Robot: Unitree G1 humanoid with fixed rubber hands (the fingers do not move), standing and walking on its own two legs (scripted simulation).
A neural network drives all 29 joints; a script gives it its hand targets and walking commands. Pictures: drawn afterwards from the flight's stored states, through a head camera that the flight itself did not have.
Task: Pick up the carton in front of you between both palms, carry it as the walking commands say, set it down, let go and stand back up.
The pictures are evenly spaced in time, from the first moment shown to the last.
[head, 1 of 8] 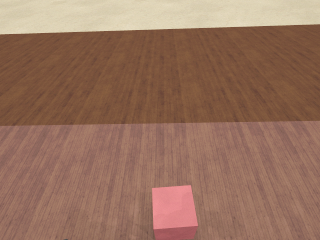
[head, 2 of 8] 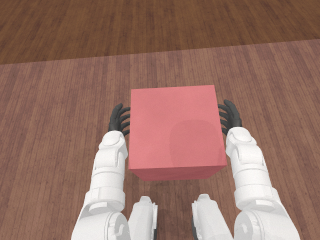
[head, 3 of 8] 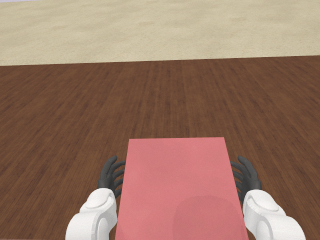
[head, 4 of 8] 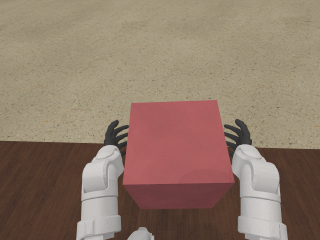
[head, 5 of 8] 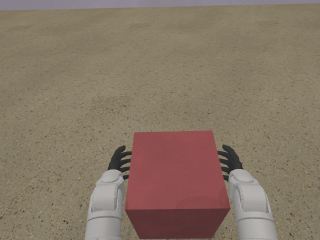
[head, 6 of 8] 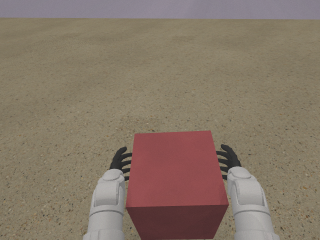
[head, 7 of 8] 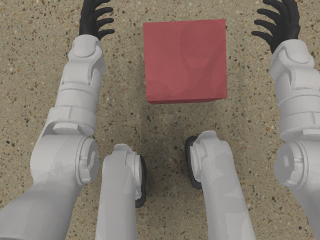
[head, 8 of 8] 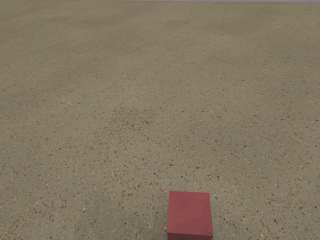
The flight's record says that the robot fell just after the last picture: no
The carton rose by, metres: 0.69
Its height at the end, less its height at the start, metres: -0.37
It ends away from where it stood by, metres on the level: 5.17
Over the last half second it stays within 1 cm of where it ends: yes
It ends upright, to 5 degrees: yes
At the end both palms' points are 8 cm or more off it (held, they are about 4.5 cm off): yes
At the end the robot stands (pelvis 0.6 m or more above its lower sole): yes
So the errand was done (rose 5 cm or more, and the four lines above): yes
